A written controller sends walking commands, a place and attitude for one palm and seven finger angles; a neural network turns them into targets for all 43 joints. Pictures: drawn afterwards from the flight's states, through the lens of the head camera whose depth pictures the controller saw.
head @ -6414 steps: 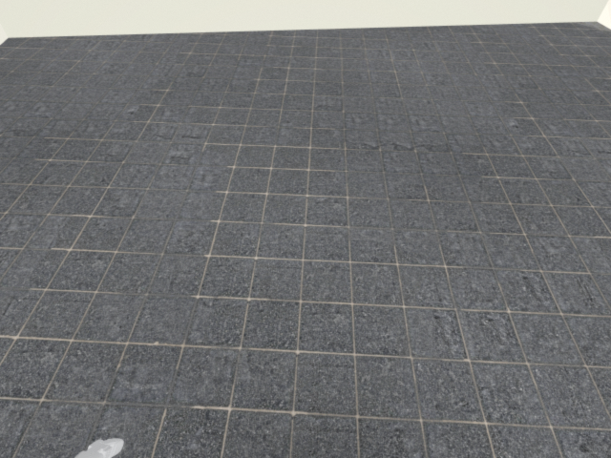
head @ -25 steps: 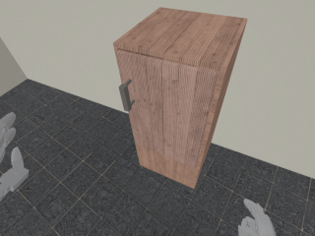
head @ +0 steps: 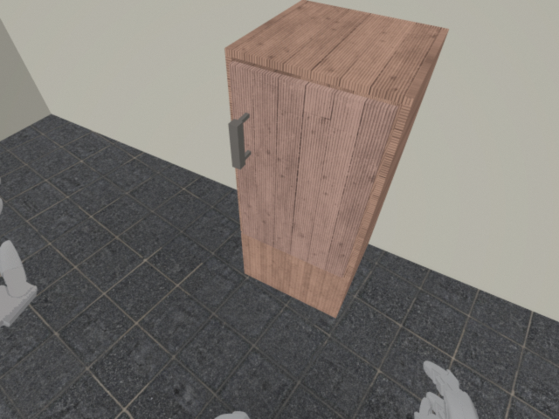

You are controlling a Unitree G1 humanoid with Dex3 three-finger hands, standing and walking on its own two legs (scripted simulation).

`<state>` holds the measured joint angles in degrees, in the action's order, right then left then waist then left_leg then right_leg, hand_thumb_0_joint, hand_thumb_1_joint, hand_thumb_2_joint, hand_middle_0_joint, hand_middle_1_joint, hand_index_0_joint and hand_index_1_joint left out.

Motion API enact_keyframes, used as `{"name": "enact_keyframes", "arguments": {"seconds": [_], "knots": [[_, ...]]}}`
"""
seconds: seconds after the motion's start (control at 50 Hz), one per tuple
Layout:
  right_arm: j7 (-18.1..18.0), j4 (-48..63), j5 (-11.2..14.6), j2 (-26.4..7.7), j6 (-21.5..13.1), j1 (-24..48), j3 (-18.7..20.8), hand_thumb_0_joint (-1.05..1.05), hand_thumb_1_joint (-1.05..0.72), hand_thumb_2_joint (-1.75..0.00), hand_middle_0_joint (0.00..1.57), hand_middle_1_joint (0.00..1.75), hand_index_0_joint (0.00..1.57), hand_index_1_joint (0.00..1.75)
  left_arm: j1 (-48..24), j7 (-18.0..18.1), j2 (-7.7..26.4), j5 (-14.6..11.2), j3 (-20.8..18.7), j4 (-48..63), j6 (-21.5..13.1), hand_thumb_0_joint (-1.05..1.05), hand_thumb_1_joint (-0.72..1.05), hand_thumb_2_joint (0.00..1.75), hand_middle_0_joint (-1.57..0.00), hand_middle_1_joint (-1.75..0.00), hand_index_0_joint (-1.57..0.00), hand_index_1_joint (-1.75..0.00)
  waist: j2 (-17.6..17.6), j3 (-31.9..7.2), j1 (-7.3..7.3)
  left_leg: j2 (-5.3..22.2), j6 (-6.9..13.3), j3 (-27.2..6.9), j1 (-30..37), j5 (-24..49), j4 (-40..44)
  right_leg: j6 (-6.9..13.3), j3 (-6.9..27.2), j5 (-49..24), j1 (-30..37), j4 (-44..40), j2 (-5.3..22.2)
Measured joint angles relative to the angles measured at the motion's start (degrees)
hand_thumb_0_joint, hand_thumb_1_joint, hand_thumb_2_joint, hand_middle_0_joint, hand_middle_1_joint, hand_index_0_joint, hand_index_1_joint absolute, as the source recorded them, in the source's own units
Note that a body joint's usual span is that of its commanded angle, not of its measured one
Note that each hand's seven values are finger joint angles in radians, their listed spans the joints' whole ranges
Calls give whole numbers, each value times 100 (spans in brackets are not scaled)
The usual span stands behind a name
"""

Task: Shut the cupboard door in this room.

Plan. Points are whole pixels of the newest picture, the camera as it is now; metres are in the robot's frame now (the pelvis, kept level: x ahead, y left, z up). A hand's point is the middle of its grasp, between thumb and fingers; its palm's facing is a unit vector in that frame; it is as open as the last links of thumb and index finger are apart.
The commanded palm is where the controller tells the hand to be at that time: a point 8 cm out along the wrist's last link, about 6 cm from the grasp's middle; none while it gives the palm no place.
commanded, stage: step back with the hand held close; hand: left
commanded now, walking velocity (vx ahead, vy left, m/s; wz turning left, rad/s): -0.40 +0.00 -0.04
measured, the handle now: (242, 140) +0.72 +0.15 -0.02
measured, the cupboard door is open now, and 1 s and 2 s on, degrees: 0 0 0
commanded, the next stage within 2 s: stop stepping back and stand still in 0.60 s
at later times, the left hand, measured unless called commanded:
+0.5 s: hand out of the picture +0.13 +0.27 +0.18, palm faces +0.41 -0.82 -0.40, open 7.4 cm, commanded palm +0.07 +0.32 +0.19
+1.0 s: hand out of the picture +0.01 +0.37 +0.20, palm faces +0.49 -0.80 -0.33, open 7.4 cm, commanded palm -0.02 +0.39 +0.19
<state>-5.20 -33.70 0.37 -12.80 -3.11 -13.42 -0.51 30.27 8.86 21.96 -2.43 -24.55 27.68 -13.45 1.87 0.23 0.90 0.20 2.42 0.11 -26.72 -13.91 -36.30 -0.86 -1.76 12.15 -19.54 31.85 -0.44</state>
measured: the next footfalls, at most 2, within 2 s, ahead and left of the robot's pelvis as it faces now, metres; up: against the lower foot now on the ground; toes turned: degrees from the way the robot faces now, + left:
right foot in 0.30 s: -0.05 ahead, -0.13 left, +0.00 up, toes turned +3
right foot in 0.90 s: -0.15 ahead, -0.03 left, +0.00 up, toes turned -4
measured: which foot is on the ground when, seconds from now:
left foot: down 0.00-0.86, up 0.88-1.00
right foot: down 0.00-0.14, up 0.16-0.28, down 0.30-0.70, up 0.72-0.88, down 0.90-1.00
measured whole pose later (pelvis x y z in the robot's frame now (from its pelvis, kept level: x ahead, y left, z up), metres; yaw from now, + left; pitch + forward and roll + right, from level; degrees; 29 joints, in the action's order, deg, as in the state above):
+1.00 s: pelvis -0.17 +0.10 -0.01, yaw -2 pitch -2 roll -4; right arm -2.9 -39.9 -0.4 -9.8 -3.6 -14.8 -0.9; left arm 28.4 8.2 26.4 -3.4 -26.6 36.0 -12.1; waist -3.0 -3.1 3.3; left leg 2.1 -1.0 -0.6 -31.0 -23.1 -56.5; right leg 2.2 -4.0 22.6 -14.1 38.1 -2.2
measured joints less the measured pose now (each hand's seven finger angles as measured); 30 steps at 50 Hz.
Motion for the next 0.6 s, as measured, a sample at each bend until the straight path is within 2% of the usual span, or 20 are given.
{"name": "enact_keyframes", "arguments": {"seconds": [0.06,0.12,0.18,0.24,0.28,0.3,0.32,0.36,0.4,0.48,0.54,0.6], "knots": [[17,-112,-24,-34,-22,-13,14,2,-90,-90,20,30,21,30,-40,86,-22,-15,90,77,-41,2,89,90,-21,-30,-21,-30,-30,-12,-13,-25,-68,-24,-85,-175,-83,-9,14,-87,-51,-28,4],[5,-161,-10,-58,-16,-1,26,2,-90,-90,20,30,21,30,-106,130,48,-32,113,139,-74,2,89,90,-21,-30,-21,-30,-47,15,-93,-33,-25,-33,-120,113,-11,-29,12,-56,-117,15,5],[-39,-131,-8,-10,-63,16,45,2,-90,-90,20,30,20,30,-161,92,212,2,-30,128,-102,2,89,90,-22,-31,-21,-30,24,64,-232,40,110,-85,-153,547,175,-6,134,485,-221,443,-206],[-2,-108,-44,103,-144,-45,73,2,-90,-90,20,30,20,30,-139,7,446,-7,-258,152,-175,2,89,90,-22,-31,-21,-30,58,-25,-335,140,136,-113,-301,830,317,67,196,746,2,800,-433],[52,-99,-56,157,-191,-63,52,2,-90,-90,20,30,20,30,20,-18,550,-70,-416,218,-239,2,89,90,-22,-31,-21,-30,-6,-167,-318,158,93,-30,-466,947,384,151,201,863,353,486,-435],[79,-95,-65,176,-217,-42,33,2,-90,-90,20,30,20,30,119,-19,581,-109,-490,264,-274,2,89,90,-22,-30,-21,-30,-80,-233,-266,143,65,55,-562,1028,408,202,242,936,532,212,-381],[103,-129,-76,162,-237,37,25,2,-90,-90,20,30,20,30,164,-27,524,-136,-501,274,-321,2,89,90,-21,-30,-21,-30,-55,-237,-180,201,37,113,-646,1119,419,159,279,1130,554,22,-391],[121,-264,-83,134,-243,213,38,2,-90,-90,20,30,20,30,145,-37,340,-165,-339,253,-351,2,89,90,-21,-30,-21,-30,65,-81,-81,298,-37,126,-579,1195,535,85,322,877,539,-43,-474],[102,-340,-40,133,-241,259,31,2,-90,-90,20,30,20,30,93,-49,240,-157,-98,291,-315,2,89,90,-21,-30,-21,-30,52,13,-21,280,-90,158,-457,1098,598,31,355,700,584,-10,-448],[30,-356,-54,139,-179,245,13,2,-90,-90,20,30,21,30,30,-81,225,-121,128,302,-270,2,89,90,-22,-31,-21,-30,38,-39,-83,229,-62,158,-371,1010,569,-14,338,719,657,63,-403],[13,-313,-76,164,-127,225,32,2,-90,-90,20,30,21,30,-57,-78,292,-125,67,174,-287,2,89,90,-22,-31,-22,-30,33,-128,-180,183,-85,125,-426,754,508,42,282,747,636,51,-357],[28,-272,-77,163,-97,189,38,2,-90,-90,20,30,20,30,-76,-36,372,-149,-65,104,-292,1,89,90,-22,-31,-22,-30,11,-181,-210,143,-182,110,-499,450,443,57,232,641,594,-27,-277]]}}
